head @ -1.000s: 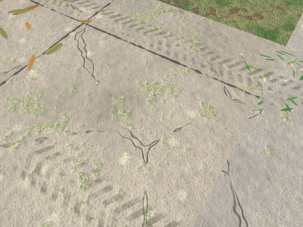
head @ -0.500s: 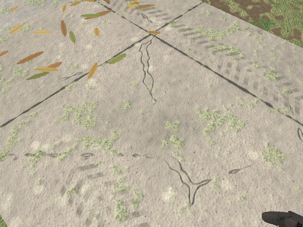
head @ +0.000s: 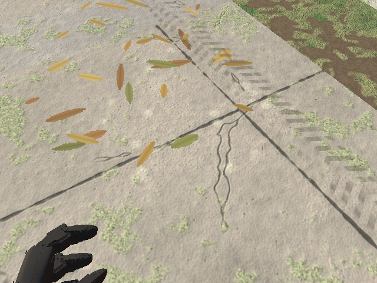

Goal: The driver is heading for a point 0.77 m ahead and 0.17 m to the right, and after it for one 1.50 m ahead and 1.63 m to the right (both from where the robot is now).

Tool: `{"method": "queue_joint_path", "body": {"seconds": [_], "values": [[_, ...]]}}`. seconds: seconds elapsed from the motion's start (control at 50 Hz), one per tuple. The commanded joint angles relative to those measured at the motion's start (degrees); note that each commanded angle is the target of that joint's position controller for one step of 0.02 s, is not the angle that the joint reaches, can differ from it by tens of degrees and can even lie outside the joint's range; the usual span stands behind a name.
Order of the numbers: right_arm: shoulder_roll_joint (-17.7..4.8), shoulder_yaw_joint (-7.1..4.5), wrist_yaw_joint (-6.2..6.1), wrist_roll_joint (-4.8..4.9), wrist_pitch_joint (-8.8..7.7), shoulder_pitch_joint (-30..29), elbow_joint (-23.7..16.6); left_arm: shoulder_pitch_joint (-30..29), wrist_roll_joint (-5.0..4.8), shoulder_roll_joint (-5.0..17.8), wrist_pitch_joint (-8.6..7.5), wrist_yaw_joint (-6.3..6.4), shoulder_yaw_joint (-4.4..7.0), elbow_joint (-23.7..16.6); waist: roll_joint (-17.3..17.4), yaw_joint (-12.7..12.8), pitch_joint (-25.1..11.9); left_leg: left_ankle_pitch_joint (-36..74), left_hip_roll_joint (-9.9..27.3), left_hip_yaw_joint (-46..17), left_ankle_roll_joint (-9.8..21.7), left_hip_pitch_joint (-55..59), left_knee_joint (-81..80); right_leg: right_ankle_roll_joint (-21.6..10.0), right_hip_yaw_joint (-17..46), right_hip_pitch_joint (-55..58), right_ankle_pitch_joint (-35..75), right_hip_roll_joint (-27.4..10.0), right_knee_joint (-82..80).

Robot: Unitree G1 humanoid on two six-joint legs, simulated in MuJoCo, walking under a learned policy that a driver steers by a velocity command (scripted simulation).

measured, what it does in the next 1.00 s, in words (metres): walks ahead, turning right: right foot, then left foot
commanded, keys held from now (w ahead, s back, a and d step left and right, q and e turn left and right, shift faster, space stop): w+shift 0.32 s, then w+e+shift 0.68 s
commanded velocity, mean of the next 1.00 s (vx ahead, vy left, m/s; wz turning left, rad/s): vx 1.00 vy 0.00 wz -0.37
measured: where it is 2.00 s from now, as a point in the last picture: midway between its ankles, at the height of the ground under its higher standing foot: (270, 76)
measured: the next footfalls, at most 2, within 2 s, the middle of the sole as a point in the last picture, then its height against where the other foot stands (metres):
right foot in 0.02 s outside the picture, level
left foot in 0.50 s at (138, 227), level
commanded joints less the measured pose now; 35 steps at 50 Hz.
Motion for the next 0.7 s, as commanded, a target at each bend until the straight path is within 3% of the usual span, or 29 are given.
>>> {"method": "queue_joint_path", "body": {"seconds": [0.02, 0.04, 0.06, 0.08, 0.1, 0.12, 0.14, 0.18, 0.22, 0.26, 0.3, 0.34, 0.4, 0.44, 0.46, 0.48, 0.5, 0.52, 0.54, 0.56, 0.58, 0.6, 0.62, 0.64, 0.66, 0.7], "values": [[-8.2, -1.35, 0.46, -3.14, 0.74, -5.6, -3.5, 24.2, -1.29, 12.1, 0.56, 1.38, 5.58, 0.6, 9.0, 17.7, -14.8, 59.3, 10.9, -0.7, 1.9, -17.6, 29.7, -5.5, 0.4, 39.3, -12.2, -3.3, 8.6], [1.2, 1.13, 0.96, -0.79, -0.52, 6.8, -4.1, 30.0, 0.95, 17.6, 0.69, 0.76, 6.82, 3.7, -16.9, 11.1, -26.8, 22.2, 0.8, 3.5, -2.3, -40.1, 56.8, -16.8, 32.8, 63.0, -36.8, -18.5, 2.4], [-0.3, 2.15, 1.06, 1.73, -1.07, 6.2, -3.2, 32.8, 0.77, 12.3, 0.33, -0.50, 5.92, 5.2, -23.0, 13.0, -28.2, 2.9, 0.9, 3.1, -1.9, -48.5, 62.2, -16.1, 50.3, 64.8, -54.3, -20.6, -10.5], [-5.5, 1.06, 0.94, 2.65, -1.29, -4.0, -4.9, 28.5, 0.42, 8.0, 0.73, 0.07, 5.02, 5.2, -15.2, 14.5, -15.9, 5.7, 4.6, 5.5, -0.7, -53.8, 62.7, -13.4, 42.3, 57.1, -50.2, -19.2, -11.6], [-6.3, 1.24, 1.03, 1.49, -1.82, -11.6, -6.7, 26.1, 1.10, 7.3, 1.38, 0.17, 4.74, 5.6, -3.7, 14.6, -8.9, 8.0, 6.6, 7.1, -0.3, -53.5, 60.1, -12.2, 33.6, 48.2, -39.4, -16.4, -11.1], [-4.9, 1.47, 1.34, 0.23, -2.48, -16.1, -8.2, 24.8, 1.85, 7.1, 1.57, -0.18, 4.50, 6.3, 1.0, 13.2, -3.4, 8.8, 7.8, 8.0, -0.1, -53.4, 57.0, -12.6, 28.2, 40.4, -32.2, -14.1, -12.1], [-3.6, 1.46, 1.72, 0.15, -2.55, -15.7, -8.5, 22.9, 2.40, 5.5, 1.34, -0.35, 3.85, 6.6, -0.2, 9.9, -1.4, 10.7, 10.0, 7.6, 0.0, -51.0, 53.8, -12.6, 24.4, 34.7, -29.1, -12.4, -13.6], [-2.0, 1.73, 1.99, 0.80, -1.62, -13.1, -7.3, 20.4, 1.31, 2.4, 1.15, -1.08, 2.81, 7.4, -2.7, 6.2, 0.8, 11.6, 11.8, 8.2, -0.3, -49.0, 49.5, -12.8, 19.9, 29.1, -26.6, -10.4, -16.6], [-0.9, 2.32, 2.08, 0.07, -1.10, -14.5, -7.5, 19.9, 0.04, 3.6, 0.81, -1.19, 2.98, 8.3, -1.8, 4.8, 4.4, 14.0, 13.4, 9.2, -1.6, -51.9, 45.1, -13.8, 16.7, 24.9, -22.9, -10.6, -19.3], [-1.1, 2.69, 2.10, -0.80, -1.53, -19.0, -9.1, 20.6, 0.27, 5.9, 0.46, -0.60, 3.56, 9.0, -0.7, 5.3, 6.8, 22.3, 14.0, 10.3, -3.2, -54.1, 37.8, -14.0, 12.4, 23.1, -17.5, -9.9, -22.2], [-1.2, 2.95, 2.63, -1.18, -2.31, -24.6, -10.6, 22.0, -0.05, 6.2, 0.14, -0.02, 3.54, 9.9, -0.4, 7.0, 8.0, 32.8, 13.0, 13.1, -3.9, -49.4, 27.3, -12.1, 5.6, 20.3, -11.4, -7.5, -24.6], [-0.5, 3.12, 3.32, -1.09, -3.17, -30.5, -12.4, 26.6, -0.97, 6.1, 0.16, 0.38, 3.37, 11.9, 0.8, 9.4, 8.9, 41.3, 10.9, 14.7, -3.9, -41.2, 18.4, -11.5, 3.4, 18.7, -9.6, -7.5, -28.0], [-2.0, 2.15, 4.13, -0.30, -4.01, -35.2, -14.4, 30.0, -1.41, 7.2, 1.81, 0.82, 3.41, 14.0, -0.4, 9.8, 9.3, 41.1, 7.9, 14.5, -4.2, -38.8, 9.2, -10.9, 3.8, 27.5, -4.2, -9.3, -25.9], [-4.8, 0.68, 3.87, -0.11, -4.22, -32.6, -14.5, 30.4, -0.64, 9.0, 3.09, 1.22, 3.75, 15.0, -3.7, 7.1, 5.2, 34.7, 5.3, 14.8, -3.7, -34.5, 7.9, -9.5, 5.0, 35.0, 14.3, -11.0, -18.3], [-6.9, -0.40, 3.28, 0.24, -3.97, -27.2, -13.7, 30.2, 0.22, 10.5, 3.76, 1.30, 4.04, 15.4, -6.7, 3.9, 0.8, 29.7, 3.9, 15.3, -2.9, -28.8, 9.4, -8.7, 5.3, 37.4, 26.4, -11.4, -10.8], [-9.2, -1.68, 2.43, 0.92, -3.43, -18.1, -12.2, 28.8, 1.24, 11.7, 4.55, 1.28, 4.12, 15.7, -8.8, -2.1, -5.0, 25.3, 3.5, 16.3, -1.9, -17.9, 10.2, -7.2, 3.9, 35.0, 33.3, -10.1, 1.4], [-11.1, -2.59, 1.27, 0.68, -2.59, -3.8, -9.1, 26.4, 2.37, 9.5, 4.79, 1.48, 3.27, 14.2, -8.3, -9.0, -13.7, 21.5, 10.8, 10.8, -0.7, 4.0, 16.6, -5.4, 4.0, 19.8, 22.8, -8.2, 19.8], [-17.2, -4.09, 1.50, -1.67, -2.71, 1.6, -6.9, 37.3, 1.07, -2.8, 3.30, 1.09, 0.28, 12.5, 13.4, -1.4, -27.7, -4.3, 28.4, -20.5, 8.4, 27.6, 11.2, -2.7, 3.2, -3.1, -19.7, 1.1, 45.4], [-12.9, -3.08, 2.07, -1.68, -2.78, 3.6, -6.5, 35.8, -2.19, -0.6, 2.37, 0.98, 0.27, 12.9, 19.4, -3.2, -33.7, -20.2, 29.6, -36.0, 7.6, 26.5, -2.3, -3.6, 8.7, -7.1, -31.5, 1.3, 53.2], [-9.0, -2.30, 1.65, -1.11, -2.77, 0.3, -5.3, 25.8, -4.12, 4.6, 2.35, 1.54, 2.07, 10.5, 16.7, -3.7, -20.0, -15.2, 27.8, -27.2, 4.3, 18.0, -5.0, -3.8, 6.1, -12.9, -28.5, -1.2, 56.1], [-7.2, -1.87, 1.47, -1.14, -2.79, -3.2, -4.5, 20.0, -3.40, 5.3, 2.30, 1.86, 2.24, 8.9, 9.7, -3.0, -11.9, -4.3, 26.4, -17.8, 3.1, 8.8, -4.6, -3.8, 4.3, -14.1, -25.0, -3.6, 54.8], [-5.8, -1.64, 1.48, -1.97, -2.94, -6.1, -3.6, 17.0, -1.66, 4.6, 2.45, 1.72, 2.41, 8.2, 5.1, -0.7, -6.9, 5.1, 24.9, -10.4, 3.0, -0.9, -5.4, -3.9, 3.9, -11.7, -22.4, -5.9, 52.1], [-3.8, -1.26, 1.44, -3.11, -3.33, -8.6, -2.9, 18.3, -1.52, 3.4, 3.41, 1.19, 2.70, 8.1, 6.5, 2.7, -5.0, 10.2, 23.4, -4.8, 3.1, -8.1, -6.5, -3.9, 4.6, -7.3, -20.6, -8.1, 50.3], [-1.6, -0.91, 1.47, -3.02, -3.48, -11.1, -2.2, 19.5, -1.99, 1.9, 4.75, 0.73, 2.77, 8.4, 7.4, 4.8, -3.7, 12.2, 22.4, -0.1, 3.1, -12.1, -7.9, -3.8, 4.6, -4.9, -20.9, -9.3, 49.4], [-0.8, -0.90, 1.52, -2.19, -3.54, -13.0, -1.6, 19.6, -2.39, 0.5, 6.06, 0.51, 2.71, 8.1, 7.8, 6.1, -1.5, 13.7, 22.3, 4.3, 2.8, -15.0, -9.8, -3.7, 4.2, -4.9, -22.2, -10.3, 48.3], [-1.9, -1.30, 1.46, -1.30, -3.79, -15.6, -0.8, 16.9, -1.71, -0.6, 7.64, 0.39, 2.44, 6.6, 6.4, 7.5, 3.8, 19.3, 22.7, 11.1, 2.4, -20.1, -12.8, -3.0, 3.4, -7.5, -20.5, -11.5, 46.5]]}}
Over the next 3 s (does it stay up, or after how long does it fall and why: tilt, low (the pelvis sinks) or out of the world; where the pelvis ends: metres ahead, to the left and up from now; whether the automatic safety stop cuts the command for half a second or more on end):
stays up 1.54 -1.52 0.01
